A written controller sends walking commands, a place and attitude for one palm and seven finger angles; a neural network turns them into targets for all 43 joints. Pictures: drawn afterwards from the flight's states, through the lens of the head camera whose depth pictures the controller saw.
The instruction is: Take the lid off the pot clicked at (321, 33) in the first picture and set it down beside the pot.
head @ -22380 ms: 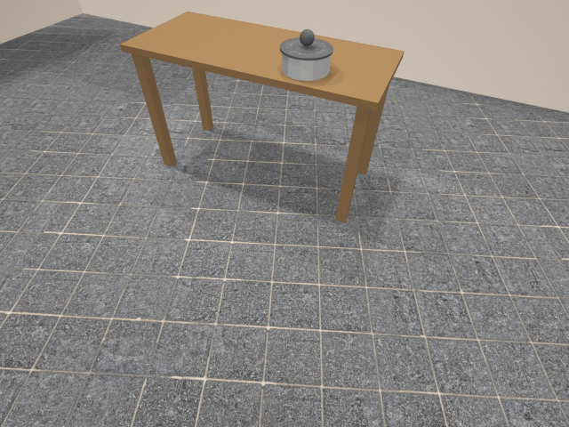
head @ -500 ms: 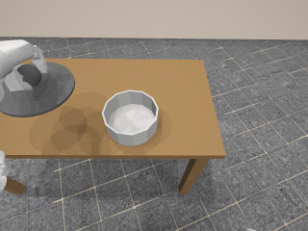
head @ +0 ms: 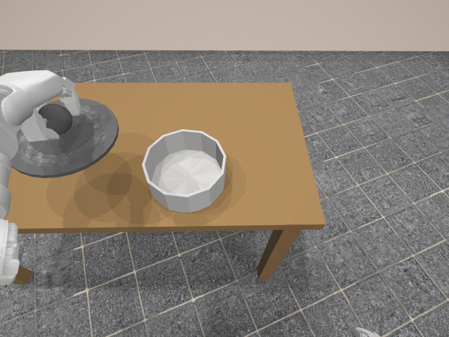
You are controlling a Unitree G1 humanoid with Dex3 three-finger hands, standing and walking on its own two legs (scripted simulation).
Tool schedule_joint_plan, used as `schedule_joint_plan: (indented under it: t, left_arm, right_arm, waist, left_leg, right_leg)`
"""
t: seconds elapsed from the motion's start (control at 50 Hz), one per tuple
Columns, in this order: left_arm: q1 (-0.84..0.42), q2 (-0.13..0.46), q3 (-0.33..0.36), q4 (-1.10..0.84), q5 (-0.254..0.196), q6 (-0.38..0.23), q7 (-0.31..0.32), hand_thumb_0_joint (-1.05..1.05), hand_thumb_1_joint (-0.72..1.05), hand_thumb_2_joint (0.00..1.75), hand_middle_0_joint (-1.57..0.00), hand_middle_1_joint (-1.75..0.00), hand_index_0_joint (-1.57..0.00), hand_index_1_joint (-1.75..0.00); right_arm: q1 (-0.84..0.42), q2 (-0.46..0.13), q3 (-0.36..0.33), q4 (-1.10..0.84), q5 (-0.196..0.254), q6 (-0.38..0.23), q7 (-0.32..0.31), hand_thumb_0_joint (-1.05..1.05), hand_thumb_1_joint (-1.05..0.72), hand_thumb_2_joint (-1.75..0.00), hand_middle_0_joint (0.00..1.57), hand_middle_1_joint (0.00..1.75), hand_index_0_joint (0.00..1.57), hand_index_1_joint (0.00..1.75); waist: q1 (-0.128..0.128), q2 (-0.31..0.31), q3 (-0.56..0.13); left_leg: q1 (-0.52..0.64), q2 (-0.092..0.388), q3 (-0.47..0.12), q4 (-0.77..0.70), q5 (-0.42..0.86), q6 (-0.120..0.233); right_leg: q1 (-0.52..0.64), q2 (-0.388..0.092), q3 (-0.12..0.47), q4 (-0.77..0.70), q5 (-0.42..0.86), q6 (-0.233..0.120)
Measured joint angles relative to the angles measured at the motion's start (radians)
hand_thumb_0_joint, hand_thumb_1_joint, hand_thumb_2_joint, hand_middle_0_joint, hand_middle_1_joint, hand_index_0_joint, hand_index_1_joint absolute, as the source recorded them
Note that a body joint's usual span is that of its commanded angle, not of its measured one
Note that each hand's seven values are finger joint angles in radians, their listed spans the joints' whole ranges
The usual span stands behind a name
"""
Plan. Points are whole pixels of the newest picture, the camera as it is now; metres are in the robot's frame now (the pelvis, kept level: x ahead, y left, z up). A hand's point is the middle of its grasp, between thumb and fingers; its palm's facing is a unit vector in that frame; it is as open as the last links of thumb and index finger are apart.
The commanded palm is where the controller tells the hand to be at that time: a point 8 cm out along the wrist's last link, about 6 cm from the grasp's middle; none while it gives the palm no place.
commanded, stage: lower the lid onto the table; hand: left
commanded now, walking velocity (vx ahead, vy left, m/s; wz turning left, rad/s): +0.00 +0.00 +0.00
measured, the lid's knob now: (55, 119) +0.47 +0.31 +0.11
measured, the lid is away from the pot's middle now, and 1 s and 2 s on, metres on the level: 0.22 0.24 0.24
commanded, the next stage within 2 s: none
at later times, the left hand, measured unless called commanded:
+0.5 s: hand (45, 136) +0.43 +0.32 +0.10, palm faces -0.42 -0.08 -0.90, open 8.4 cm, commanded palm +0.45 +0.32 +0.17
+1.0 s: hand (51, 151) +0.42 +0.32 +0.07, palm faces -0.45 -0.08 -0.89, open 8.4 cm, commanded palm +0.46 +0.33 +0.13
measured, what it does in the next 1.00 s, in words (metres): stands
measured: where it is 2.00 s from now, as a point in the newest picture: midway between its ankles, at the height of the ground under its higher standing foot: outside the picture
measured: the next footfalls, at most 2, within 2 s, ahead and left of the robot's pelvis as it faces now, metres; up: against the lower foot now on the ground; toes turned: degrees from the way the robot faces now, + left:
none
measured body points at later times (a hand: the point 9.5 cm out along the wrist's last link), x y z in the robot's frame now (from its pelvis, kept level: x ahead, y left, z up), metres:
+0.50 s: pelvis +0.01 -0.01 +0.00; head +0.08 +0.00 +0.44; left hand +0.45 +0.32 +0.15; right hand +0.09 -0.29 -0.12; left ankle +0.02 +0.07 -0.74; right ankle -0.02 -0.15 -0.74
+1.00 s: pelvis +0.00 +0.00 -0.01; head +0.07 +0.01 +0.44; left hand +0.44 +0.33 +0.12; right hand +0.05 -0.29 -0.13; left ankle +0.02 +0.07 -0.74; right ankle -0.02 -0.14 -0.74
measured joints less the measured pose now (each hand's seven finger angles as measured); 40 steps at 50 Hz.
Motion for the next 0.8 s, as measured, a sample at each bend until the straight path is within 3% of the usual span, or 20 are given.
schedule_joint_plan:
  t: [0.24, 0.32, 0.4, 0.54, 0.8]
  left_arm:
    - [0.030, 0.036, 0.037, 0.070, 0.006, 0.005, 0.019, 0.00, 0.16, 0.83, -0.60, -0.93, -0.58, -0.92]
    - [0.056, 0.031, 0.029, 0.034, 0.013, -0.009, 0.006, 0.00, 0.16, 0.83, -0.60, -0.93, -0.58, -0.91]
    - [0.069, 0.029, 0.047, 0.037, -0.009, -0.038, 0.010, 0.00, 0.16, 0.83, -0.60, -0.93, -0.59, -0.91]
    - [0.066, 0.024, 0.038, 0.046, 0.015, -0.043, 0.036, 0.00, 0.16, 0.84, -0.60, -0.93, -0.58, -0.91]
    - [0.083, 0.005, 0.032, 0.078, 0.017, -0.049, 0.066, 0.00, 0.16, 0.83, -0.60, -0.93, -0.58, -0.91]
  right_arm:
    - [0.009, -0.014, -0.008, 0.004, 0.007, 0.014, -0.003, 0.01, -0.91, -0.90, 0.20, 0.30, 0.20, 0.30]
    - [0.013, -0.018, -0.015, 0.007, 0.005, 0.016, -0.008, 0.01, -0.91, -0.90, 0.20, 0.30, 0.20, 0.30]
    - [0.007, -0.016, -0.012, 0.014, 0.005, 0.013, -0.016, 0.01, -0.91, -0.90, 0.20, 0.30, 0.20, 0.30]
    - [-0.005, -0.014, -0.013, 0.011, 0.006, 0.006, -0.014, 0.01, -0.91, -0.90, 0.20, 0.30, 0.20, 0.30]
    - [0.008, -0.001, -0.010, 0.014, 0.005, 0.010, -0.012, 0.01, -0.91, -0.90, 0.20, 0.30, 0.20, 0.30]
  waist:
    - [-0.013, -0.001, -0.002]
    - [-0.005, -0.001, -0.001]
    - [-0.003, -0.006, -0.009]
    - [-0.006, -0.008, -0.011]
    - [-0.007, -0.004, -0.019]
  left_leg:
    - [-0.015, 0.015, 0.004, 0.026, -0.022, -0.008]
    - [-0.022, 0.015, -0.001, 0.030, -0.024, -0.009]
    - [-0.026, 0.017, -0.002, 0.038, -0.030, -0.010]
    - [-0.044, 0.019, -0.002, 0.054, -0.035, -0.010]
    - [-0.063, 0.017, 0.004, 0.069, -0.035, -0.005]
  right_leg:
    - [-0.015, 0.013, 0.006, 0.018, -0.015, -0.004]
    - [-0.018, 0.014, 0.001, 0.019, -0.018, -0.005]
    - [-0.021, 0.016, 0.001, 0.024, -0.022, -0.006]
    - [-0.039, 0.017, 0.001, 0.039, -0.026, -0.007]
    - [-0.063, 0.014, 0.007, 0.061, -0.028, -0.003]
